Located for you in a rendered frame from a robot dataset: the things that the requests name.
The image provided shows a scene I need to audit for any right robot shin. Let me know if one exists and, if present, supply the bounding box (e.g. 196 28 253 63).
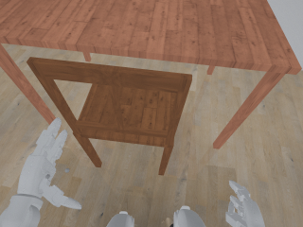
180 205 190 210

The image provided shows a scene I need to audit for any robot right thigh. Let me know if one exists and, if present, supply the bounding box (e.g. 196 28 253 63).
173 209 205 227

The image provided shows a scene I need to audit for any left robot forearm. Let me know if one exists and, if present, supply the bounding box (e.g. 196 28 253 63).
0 194 44 227

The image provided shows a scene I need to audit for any right robot hand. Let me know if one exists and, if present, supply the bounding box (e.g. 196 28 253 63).
225 180 265 227

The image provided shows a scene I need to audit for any left robot hand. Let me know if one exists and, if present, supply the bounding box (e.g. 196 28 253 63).
17 117 82 210

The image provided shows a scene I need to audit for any table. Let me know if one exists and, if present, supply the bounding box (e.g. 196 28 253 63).
0 0 302 149

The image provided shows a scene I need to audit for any chair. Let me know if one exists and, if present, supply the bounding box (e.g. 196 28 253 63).
27 57 192 176

